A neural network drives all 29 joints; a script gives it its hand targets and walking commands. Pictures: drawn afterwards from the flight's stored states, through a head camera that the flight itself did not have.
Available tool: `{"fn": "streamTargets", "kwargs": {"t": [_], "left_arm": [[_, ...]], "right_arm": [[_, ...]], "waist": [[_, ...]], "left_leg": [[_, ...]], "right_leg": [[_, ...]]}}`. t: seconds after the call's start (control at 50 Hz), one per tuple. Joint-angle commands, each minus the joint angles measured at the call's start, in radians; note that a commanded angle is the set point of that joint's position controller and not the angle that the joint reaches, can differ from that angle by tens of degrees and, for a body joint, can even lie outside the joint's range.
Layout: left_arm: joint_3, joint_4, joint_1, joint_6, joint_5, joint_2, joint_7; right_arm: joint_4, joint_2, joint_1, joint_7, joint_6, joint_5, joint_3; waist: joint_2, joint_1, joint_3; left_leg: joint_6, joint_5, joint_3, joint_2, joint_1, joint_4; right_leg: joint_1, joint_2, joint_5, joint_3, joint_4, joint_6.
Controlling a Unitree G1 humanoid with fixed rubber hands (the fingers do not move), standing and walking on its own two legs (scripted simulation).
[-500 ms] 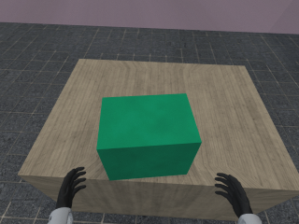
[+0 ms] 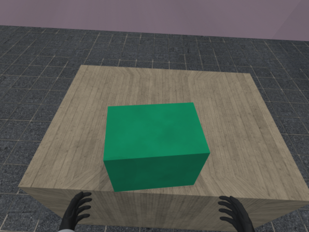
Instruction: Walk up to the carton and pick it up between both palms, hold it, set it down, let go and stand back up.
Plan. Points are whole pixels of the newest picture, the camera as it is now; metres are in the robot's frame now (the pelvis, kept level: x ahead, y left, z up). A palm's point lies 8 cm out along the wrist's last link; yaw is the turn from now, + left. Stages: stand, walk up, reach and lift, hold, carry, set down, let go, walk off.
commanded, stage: set down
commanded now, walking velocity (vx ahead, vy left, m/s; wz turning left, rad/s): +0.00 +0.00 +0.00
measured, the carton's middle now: (153, 147) +0.39 +0.03 -0.07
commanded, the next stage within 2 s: let go in 0.36 s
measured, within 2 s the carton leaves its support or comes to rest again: neither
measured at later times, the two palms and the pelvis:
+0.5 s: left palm (71, 226) +0.15 +0.23 -0.08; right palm out of the picture +0.14 -0.22 -0.08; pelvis +0.00 +0.00 +0.00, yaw -1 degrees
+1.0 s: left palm (73, 221) +0.16 +0.23 -0.08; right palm out of the picture +0.14 -0.23 -0.09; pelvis +0.00 +0.00 +0.00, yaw -1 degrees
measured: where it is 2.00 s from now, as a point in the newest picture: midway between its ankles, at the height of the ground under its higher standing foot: outside the picture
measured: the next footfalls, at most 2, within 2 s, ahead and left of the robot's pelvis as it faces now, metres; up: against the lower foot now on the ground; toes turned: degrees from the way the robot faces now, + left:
none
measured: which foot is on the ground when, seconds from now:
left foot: down 0.00-1.00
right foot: down 0.00-1.00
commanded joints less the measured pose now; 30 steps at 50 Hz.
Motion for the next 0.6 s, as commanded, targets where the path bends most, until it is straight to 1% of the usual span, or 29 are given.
{"fn": "streamTargets", "kwargs": {"t": [0.0,0.02,0.04,0.06,0.08,0.1,0.12,0.14,0.16,0.18,0.22,0.24,0.26,0.28,0.3,0.32,0.34,0.36,0.38,0.4,0.42,0.44,0.48,0.5,0.54,0.58], "left_arm": [[0.015,-0.233,-0.091,0.007,0.006,0.103,0.020],[0.011,-0.183,-0.099,0.031,0.010,0.106,0.014],[0.012,-0.140,-0.094,0.070,0.020,0.108,0.002],[0.026,-0.212,-0.095,0.073,0.024,0.109,0.008],[0.014,-0.229,-0.088,0.077,0.021,0.098,0.011],[0.011,-0.148,-0.079,0.113,0.032,0.098,-0.002],[0.022,-0.200,-0.083,0.115,0.031,0.098,-0.001],[0.015,-0.209,-0.074,0.122,0.035,0.093,0.003],[0.022,-0.174,-0.075,0.141,0.040,0.104,-0.004],[0.027,-0.205,-0.078,0.140,0.038,0.107,-0.006],[0.027,-0.157,-0.070,0.173,0.049,0.114,-0.024],[0.041,-0.191,-0.076,0.177,0.048,0.112,-0.027],[0.045,-0.198,-0.078,0.181,0.055,0.115,-0.026],[0.045,-0.208,-0.084,0.181,0.055,0.115,-0.023],[0.045,-0.216,-0.092,0.185,0.062,0.111,-0.019],[0.040,-0.215,-0.088,0.194,0.061,0.110,-0.018],[0.033,-0.217,-0.096,0.204,0.061,0.108,-0.019],[0.036,-0.205,-0.095,0.216,0.069,0.106,-0.018],[0.031,-0.194,-0.100,0.228,0.069,0.107,-0.022],[0.022,-0.198,-0.107,0.239,0.067,0.107,-0.026],[0.023,-0.216,-0.103,0.240,0.065,0.105,-0.026],[0.023,-0.204,-0.105,0.247,0.065,0.108,-0.028],[0.029,-0.203,-0.121,0.256,0.066,0.122,-0.027],[0.029,-0.214,-0.120,0.254,0.058,0.122,-0.027],[0.036,-0.211,-0.123,0.254,0.058,0.124,-0.031],[0.035,-0.218,-0.123,0.258,0.061,0.122,-0.028]], "right_arm": [[-0.161,-0.126,-0.088,-0.006,-0.012,-0.028,-0.082],[-0.129,-0.114,-0.084,-0.011,0.007,-0.042,-0.074],[-0.103,-0.101,-0.091,-0.022,0.037,-0.059,-0.069],[-0.151,-0.098,-0.080,-0.019,0.040,-0.054,-0.077],[-0.164,-0.096,-0.075,-0.019,0.042,-0.059,-0.084],[-0.113,-0.090,-0.077,-0.027,0.068,-0.081,-0.082],[-0.170,-0.094,-0.077,-0.026,0.066,-0.084,-0.099],[-0.179,-0.101,-0.079,-0.024,0.070,-0.081,-0.099],[-0.166,-0.089,-0.076,-0.030,0.083,-0.093,-0.089],[-0.203,-0.083,-0.070,-0.032,0.081,-0.092,-0.087],[-0.169,-0.073,-0.057,-0.047,0.101,-0.110,-0.083],[-0.189,-0.070,-0.054,-0.049,0.104,-0.111,-0.088],[-0.193,-0.075,-0.060,-0.048,0.105,-0.117,-0.091],[-0.201,-0.074,-0.063,-0.047,0.107,-0.119,-0.094],[-0.192,-0.071,-0.059,-0.043,0.112,-0.119,-0.100],[-0.199,-0.068,-0.062,-0.043,0.119,-0.126,-0.102],[-0.194,-0.065,-0.056,-0.043,0.126,-0.129,-0.107],[-0.186,-0.067,-0.056,-0.040,0.136,-0.132,-0.108],[-0.186,-0.067,-0.062,-0.041,0.145,-0.142,-0.109],[-0.182,-0.058,-0.055,-0.045,0.152,-0.148,-0.114],[-0.201,-0.063,-0.052,-0.046,0.152,-0.149,-0.115],[-0.201,-0.064,-0.053,-0.046,0.157,-0.155,-0.115],[-0.200,-0.053,-0.059,-0.048,0.162,-0.161,-0.115],[-0.224,-0.052,-0.056,-0.048,0.159,-0.161,-0.112],[-0.220,-0.051,-0.052,-0.052,0.159,-0.167,-0.114],[-0.229,-0.051,-0.055,-0.050,0.159,-0.175,-0.119]], "waist": [[0.032,-0.002,-0.129],[0.020,-0.017,-0.115],[0.023,-0.022,-0.083],[0.030,-0.003,-0.104],[0.023,-0.009,-0.105],[0.006,-0.024,-0.065],[0.003,-0.012,-0.100],[0.012,-0.007,-0.093],[0.000,-0.012,-0.065],[-0.006,-0.003,-0.088],[-0.004,-0.019,-0.071],[0.003,-0.008,-0.081],[0.010,-0.004,-0.074],[0.012,-0.004,-0.082],[0.033,-0.006,-0.075],[0.026,-0.013,-0.073],[0.037,-0.021,-0.070],[0.050,-0.017,-0.055],[0.035,-0.022,-0.046],[0.040,-0.031,-0.048],[0.029,-0.031,-0.063],[0.024,-0.033,-0.066],[0.025,-0.035,-0.059],[0.013,-0.029,-0.087],[0.003,-0.028,-0.091],[0.015,-0.020,-0.100]], "left_leg": [[-0.022,0.250,0.000,0.009,0.159,-0.019],[-0.018,0.227,0.006,0.006,0.164,-0.020],[-0.016,0.199,0.005,0.004,0.167,-0.027],[-0.014,0.215,0.006,0.006,0.170,-0.032],[-0.015,0.217,0.006,0.008,0.177,-0.031],[-0.009,0.176,0.007,0.005,0.177,-0.038],[-0.007,0.195,0.007,0.007,0.179,-0.038],[-0.011,0.215,0.002,0.009,0.176,-0.035],[-0.008,0.204,0.013,0.003,0.168,-0.041],[-0.008,0.218,0.014,0.001,0.164,-0.041],[-0.010,0.212,0.021,-0.004,0.166,-0.043],[-0.010,0.217,0.023,-0.004,0.171,-0.047],[-0.013,0.229,0.022,-0.002,0.178,-0.047],[-0.013,0.240,0.025,0.000,0.179,-0.044],[-0.018,0.235,0.023,0.003,0.189,-0.046],[-0.018,0.229,0.025,0.003,0.192,-0.043],[-0.019,0.214,0.025,0.004,0.185,-0.047],[-0.021,0.207,0.026,0.005,0.182,-0.050],[-0.016,0.196,0.028,0.005,0.181,-0.052],[-0.016,0.188,0.029,0.004,0.175,-0.050],[-0.014,0.189,0.029,0.003,0.182,-0.050],[-0.010,0.187,0.030,0.004,0.178,-0.050],[-0.012,0.185,0.035,0.002,0.175,-0.049],[-0.010,0.189,0.037,0.000,0.180,-0.046],[-0.008,0.185,0.041,0.001,0.168,-0.049],[-0.012,0.189,0.043,0.006,0.166,-0.047]], "right_leg": [[-0.085,-0.021,0.144,-0.008,-0.085,-0.012],[-0.095,-0.028,0.133,0.002,-0.102,-0.012],[-0.102,-0.035,0.120,0.005,-0.113,-0.012],[-0.099,-0.033,0.126,0.001,-0.105,-0.010],[-0.102,-0.029,0.125,-0.004,-0.104,-0.009],[-0.114,-0.035,0.097,0.001,-0.125,-0.008],[-0.108,-0.032,0.119,-0.006,-0.115,-0.003],[-0.100,-0.030,0.133,-0.009,-0.110,-0.005],[-0.098,-0.035,0.139,-0.004,-0.116,-0.001],[-0.085,-0.036,0.169,-0.004,-0.109,0.006],[-0.067,-0.039,0.198,-0.001,-0.109,0.010],[-0.065,-0.040,0.192,-0.004,-0.110,0.012],[-0.075,-0.035,0.190,-0.009,-0.107,0.010],[-0.075,-0.034,0.183,-0.011,-0.109,0.010],[-0.089,-0.032,0.163,-0.014,-0.112,0.004],[-0.100,-0.032,0.153,-0.014,-0.116,0.004],[-0.101,-0.031,0.136,-0.017,-0.116,0.002],[-0.103,-0.029,0.126,-0.017,-0.116,-0.002],[-0.104,-0.029,0.122,-0.019,-0.118,0.002],[-0.100,-0.032,0.131,-0.019,-0.114,0.005],[-0.096,-0.032,0.140,-0.020,-0.112,0.009],[-0.096,-0.031,0.146,-0.021,-0.108,0.012],[-0.084,-0.033,0.167,-0.023,-0.100,0.016],[-0.078,-0.036,0.190,-0.019,-0.097,0.022],[-0.064,-0.033,0.198,-0.020,-0.090,0.025],[-0.067,-0.027,0.180,-0.025,-0.085,0.018]]}}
